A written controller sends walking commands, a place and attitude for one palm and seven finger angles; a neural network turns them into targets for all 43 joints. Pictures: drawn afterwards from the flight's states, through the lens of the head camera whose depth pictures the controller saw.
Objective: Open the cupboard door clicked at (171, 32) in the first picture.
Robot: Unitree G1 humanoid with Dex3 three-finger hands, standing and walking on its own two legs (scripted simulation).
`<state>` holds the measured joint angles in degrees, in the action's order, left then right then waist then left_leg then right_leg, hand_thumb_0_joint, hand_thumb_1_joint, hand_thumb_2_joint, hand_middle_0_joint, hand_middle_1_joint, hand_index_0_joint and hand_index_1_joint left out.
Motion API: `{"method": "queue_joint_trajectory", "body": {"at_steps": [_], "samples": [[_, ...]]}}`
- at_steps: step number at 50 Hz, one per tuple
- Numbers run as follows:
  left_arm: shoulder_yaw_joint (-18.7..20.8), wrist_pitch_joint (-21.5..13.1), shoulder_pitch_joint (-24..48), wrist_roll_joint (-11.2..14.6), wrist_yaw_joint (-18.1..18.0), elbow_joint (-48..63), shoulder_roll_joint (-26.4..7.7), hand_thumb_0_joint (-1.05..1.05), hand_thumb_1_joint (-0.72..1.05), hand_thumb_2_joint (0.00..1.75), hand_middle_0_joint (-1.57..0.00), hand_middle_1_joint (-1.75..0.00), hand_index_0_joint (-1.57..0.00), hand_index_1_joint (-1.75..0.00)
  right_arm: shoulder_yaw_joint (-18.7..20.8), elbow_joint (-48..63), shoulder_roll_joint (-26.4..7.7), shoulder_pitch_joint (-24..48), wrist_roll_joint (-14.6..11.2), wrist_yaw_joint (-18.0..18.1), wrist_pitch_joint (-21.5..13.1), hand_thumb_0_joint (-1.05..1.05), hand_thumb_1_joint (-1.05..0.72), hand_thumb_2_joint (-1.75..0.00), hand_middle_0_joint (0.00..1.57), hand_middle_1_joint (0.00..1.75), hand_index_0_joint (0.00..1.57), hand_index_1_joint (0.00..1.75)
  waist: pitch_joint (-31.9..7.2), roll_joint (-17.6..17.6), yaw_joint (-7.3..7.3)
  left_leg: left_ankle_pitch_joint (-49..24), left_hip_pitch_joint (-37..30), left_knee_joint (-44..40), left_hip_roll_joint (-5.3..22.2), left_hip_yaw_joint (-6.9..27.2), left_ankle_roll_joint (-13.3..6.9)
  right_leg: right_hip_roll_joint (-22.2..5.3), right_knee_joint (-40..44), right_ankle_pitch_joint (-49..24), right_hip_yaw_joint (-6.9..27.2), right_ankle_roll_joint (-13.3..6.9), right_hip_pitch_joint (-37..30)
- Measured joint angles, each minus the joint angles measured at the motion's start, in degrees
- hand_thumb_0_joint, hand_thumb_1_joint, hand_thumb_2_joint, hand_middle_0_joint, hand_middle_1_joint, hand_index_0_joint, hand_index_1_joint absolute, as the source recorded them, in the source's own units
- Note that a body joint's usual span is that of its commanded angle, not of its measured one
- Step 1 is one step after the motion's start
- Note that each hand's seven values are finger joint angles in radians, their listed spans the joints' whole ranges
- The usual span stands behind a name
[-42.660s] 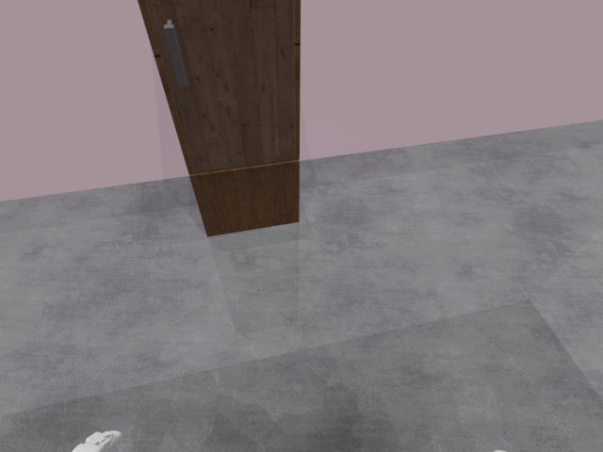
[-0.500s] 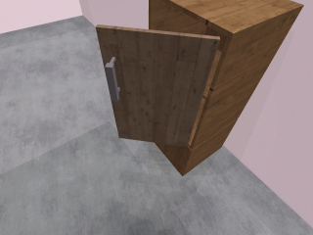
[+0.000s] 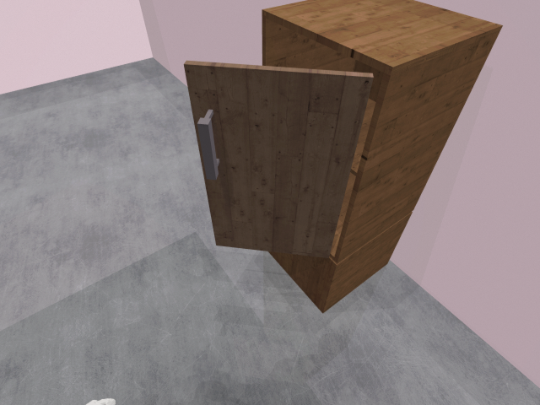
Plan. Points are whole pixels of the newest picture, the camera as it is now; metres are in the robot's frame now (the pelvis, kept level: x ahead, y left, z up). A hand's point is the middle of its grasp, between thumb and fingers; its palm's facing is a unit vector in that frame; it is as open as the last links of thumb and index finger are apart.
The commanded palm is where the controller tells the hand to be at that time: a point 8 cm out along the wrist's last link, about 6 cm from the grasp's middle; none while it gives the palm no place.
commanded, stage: come to a stop and stand still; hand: left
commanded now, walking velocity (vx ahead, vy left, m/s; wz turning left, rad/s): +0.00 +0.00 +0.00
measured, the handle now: (211, 145) +0.63 +0.17 +0.04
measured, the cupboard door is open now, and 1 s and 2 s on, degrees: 46 46 46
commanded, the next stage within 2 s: look again from close up in 0.12 s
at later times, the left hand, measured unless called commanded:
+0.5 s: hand out of the picture +0.02 +0.20 -0.17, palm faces -0.02 -0.97 -0.23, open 7.4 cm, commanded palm none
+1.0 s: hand out of the picture +0.02 +0.18 -0.18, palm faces -0.02 -0.98 -0.18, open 7.4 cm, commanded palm none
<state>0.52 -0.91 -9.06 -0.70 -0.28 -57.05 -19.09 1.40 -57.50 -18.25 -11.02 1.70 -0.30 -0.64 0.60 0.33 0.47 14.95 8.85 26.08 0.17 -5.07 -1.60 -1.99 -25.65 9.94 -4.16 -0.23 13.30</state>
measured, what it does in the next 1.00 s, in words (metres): stands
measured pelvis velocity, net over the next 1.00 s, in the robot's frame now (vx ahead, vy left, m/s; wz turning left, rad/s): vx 0.02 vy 0.01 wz -0.05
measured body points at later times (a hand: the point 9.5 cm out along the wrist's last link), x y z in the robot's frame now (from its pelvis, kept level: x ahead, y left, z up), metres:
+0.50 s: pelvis +0.00 +0.00 +0.00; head +0.01 +0.01 +0.45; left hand +0.03 +0.25 -0.15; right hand +0.03 -0.25 -0.14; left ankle -0.01 +0.10 -0.74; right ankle +0.04 -0.12 -0.74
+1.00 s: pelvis +0.02 +0.01 +0.00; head +0.02 +0.01 +0.45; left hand +0.02 +0.24 -0.16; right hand +0.02 -0.22 -0.16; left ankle -0.01 +0.10 -0.74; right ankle +0.04 -0.12 -0.74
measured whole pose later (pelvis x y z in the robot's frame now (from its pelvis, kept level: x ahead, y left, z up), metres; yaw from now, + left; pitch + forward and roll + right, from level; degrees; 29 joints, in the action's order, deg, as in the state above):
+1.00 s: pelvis +0.02 +0.01 +0.00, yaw -3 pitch -2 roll +0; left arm 0.3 0.0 -19.2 -1.5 -0.7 -62.5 -9.7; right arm 1.0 -64.4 -9.8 -16.1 1.3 0.4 -0.2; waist 0.6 -0.5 -0.8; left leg 17.9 6.8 26.3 0.6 -8.0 -2.0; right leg -1.2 -27.4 12.6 -1.1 -0.2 13.2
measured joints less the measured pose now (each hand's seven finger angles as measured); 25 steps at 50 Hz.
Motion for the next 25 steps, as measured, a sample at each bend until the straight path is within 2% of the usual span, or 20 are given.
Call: {"method": "queue_joint_trajectory", "body": {"at_steps": [8, 25], "samples": [[-1.1, 0.2, -0.2, 0.0, 0.1, -1.8, 1.2, 0.01, 0.9, 0.89, -0.2, -0.3, -0.2, -0.3, -0.9, -2.1, 0.7, 0.4, -0.2, -0.3, 0.1, 0.0, -0.9, -0.9, 0.2, 0.3, 0.21, 0.3, 0.3, -0.2, -0.04, -1.4, -0.9, -2.3, -0.5, -0.2, -0.2, -0.4, 1.8, -1.2, 0.2, 0.3, -0.6], [-1.7, 0.2, -4.8, -0.1, -0.6, -6.4, 6.0, 0.01, 0.9, 0.89, -0.21, -0.3, -0.2, -0.3, -1.2, -7.0, 5.0, -0.8, -0.7, 0.4, 0.0, 0.0, -0.9, -0.9, 0.2, 0.3, 0.21, 0.3, 1.9, -1.2, -0.55, -1.6, -1.9, -3.7, -0.3, -0.3, -0.2, 0.0, 3.8, -1.8, 0.3, 0.5, -1.9]]}}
